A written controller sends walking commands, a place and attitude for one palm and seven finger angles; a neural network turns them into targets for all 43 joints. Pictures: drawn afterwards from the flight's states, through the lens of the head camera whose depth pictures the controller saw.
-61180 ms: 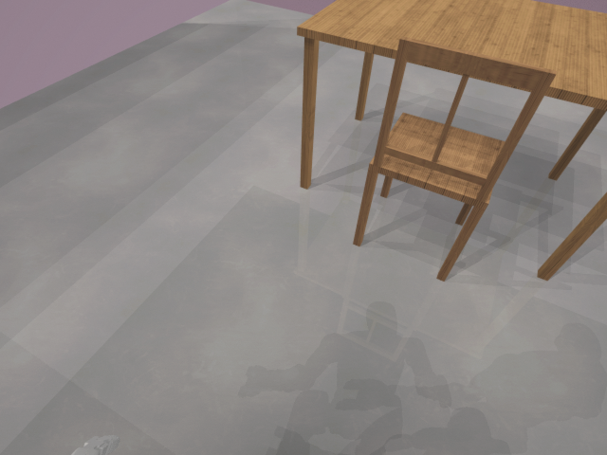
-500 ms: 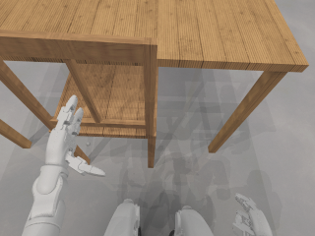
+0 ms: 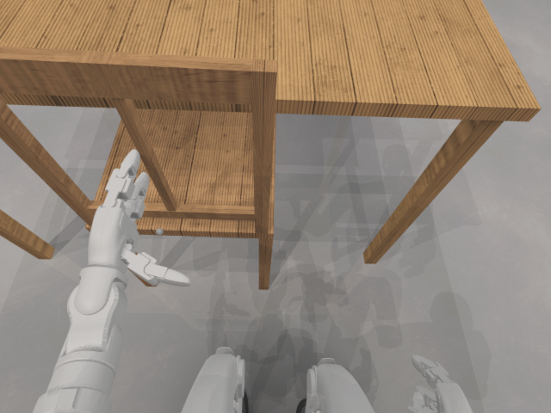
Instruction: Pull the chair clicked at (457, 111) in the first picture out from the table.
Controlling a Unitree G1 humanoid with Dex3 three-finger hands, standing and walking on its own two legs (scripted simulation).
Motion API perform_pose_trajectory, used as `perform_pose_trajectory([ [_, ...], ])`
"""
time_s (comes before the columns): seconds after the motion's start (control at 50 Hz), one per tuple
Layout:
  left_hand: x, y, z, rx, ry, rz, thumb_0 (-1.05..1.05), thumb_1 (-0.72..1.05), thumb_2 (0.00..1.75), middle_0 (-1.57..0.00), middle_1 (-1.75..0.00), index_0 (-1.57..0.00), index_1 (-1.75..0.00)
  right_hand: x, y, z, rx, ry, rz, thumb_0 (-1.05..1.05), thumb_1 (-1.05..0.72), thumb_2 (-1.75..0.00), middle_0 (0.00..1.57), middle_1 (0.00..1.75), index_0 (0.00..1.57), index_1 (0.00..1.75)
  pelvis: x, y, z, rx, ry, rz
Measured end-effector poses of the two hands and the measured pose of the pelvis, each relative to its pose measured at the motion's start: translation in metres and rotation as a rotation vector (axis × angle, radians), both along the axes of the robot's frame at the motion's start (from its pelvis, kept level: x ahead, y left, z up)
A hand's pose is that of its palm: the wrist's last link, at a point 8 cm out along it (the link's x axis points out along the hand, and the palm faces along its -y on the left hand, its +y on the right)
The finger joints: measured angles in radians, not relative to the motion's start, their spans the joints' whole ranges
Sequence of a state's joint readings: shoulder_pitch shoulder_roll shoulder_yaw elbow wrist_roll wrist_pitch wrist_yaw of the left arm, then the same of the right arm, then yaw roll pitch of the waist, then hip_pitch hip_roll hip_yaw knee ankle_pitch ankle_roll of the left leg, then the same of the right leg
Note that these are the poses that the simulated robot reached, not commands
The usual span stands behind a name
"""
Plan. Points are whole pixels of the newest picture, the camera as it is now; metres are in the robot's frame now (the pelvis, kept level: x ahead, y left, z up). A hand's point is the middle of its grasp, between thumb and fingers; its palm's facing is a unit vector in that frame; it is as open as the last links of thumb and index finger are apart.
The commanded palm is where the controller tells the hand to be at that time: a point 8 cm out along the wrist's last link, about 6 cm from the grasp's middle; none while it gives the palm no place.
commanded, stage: push the fingers through the gap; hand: left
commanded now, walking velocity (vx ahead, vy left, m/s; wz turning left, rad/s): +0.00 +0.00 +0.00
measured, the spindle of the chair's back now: (151, 163) +0.48 +0.21 +0.02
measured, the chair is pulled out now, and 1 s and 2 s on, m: -0.12 -0.16 -0.13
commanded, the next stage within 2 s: hook a spindle and tug to test in 1.16 s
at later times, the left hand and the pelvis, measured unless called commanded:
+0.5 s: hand (164, 193) +0.42 +0.18 +0.03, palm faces +0.00 -1.00 -0.02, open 16.9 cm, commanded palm +0.40 +0.23 +0.03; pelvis -0.01 +0.00 +0.00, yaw -1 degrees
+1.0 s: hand (168, 179) +0.44 +0.18 +0.02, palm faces +0.00 -1.00 -0.03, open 16.9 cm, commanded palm +0.42 +0.22 +0.03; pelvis +0.01 +0.01 +0.00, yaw -2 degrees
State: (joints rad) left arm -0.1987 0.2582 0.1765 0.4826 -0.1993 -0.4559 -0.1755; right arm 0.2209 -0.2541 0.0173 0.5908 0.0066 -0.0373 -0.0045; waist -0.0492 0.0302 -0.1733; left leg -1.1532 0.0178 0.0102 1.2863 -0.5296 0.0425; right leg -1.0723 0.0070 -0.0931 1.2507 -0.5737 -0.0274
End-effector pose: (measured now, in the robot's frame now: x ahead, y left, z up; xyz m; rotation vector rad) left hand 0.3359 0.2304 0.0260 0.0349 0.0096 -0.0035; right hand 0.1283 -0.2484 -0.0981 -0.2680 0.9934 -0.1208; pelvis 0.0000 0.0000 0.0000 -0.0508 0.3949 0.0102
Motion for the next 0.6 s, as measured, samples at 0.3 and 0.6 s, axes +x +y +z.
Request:
perform_pose_trajectory([
  [0.3, 0.033, 0.009, -0.003, -0.001, -0.007, 0.004, -0.01, -0.50, 0.30, -0.06, -0.08, -0.11, -0.11, -0.021, -0.006, -0.006, -0.038, 0.057, -0.012, 0.01, -0.91, -0.90, 0.21, 0.30, 0.20, 0.30, -0.010, 0.000, -0.005, -0.011, 0.008, 0.010],
  [0.6, 0.073, 0.005, 0.000, -0.005, -0.002, -0.006, -0.01, -0.50, 0.30, -0.06, -0.08, -0.06, -0.08, -0.058, -0.006, -0.006, -0.025, 0.158, -0.078, 0.01, -0.91, -0.90, 0.21, 0.30, 0.20, 0.30, -0.005, 0.005, -0.004, -0.011, 0.029, -0.014],
])
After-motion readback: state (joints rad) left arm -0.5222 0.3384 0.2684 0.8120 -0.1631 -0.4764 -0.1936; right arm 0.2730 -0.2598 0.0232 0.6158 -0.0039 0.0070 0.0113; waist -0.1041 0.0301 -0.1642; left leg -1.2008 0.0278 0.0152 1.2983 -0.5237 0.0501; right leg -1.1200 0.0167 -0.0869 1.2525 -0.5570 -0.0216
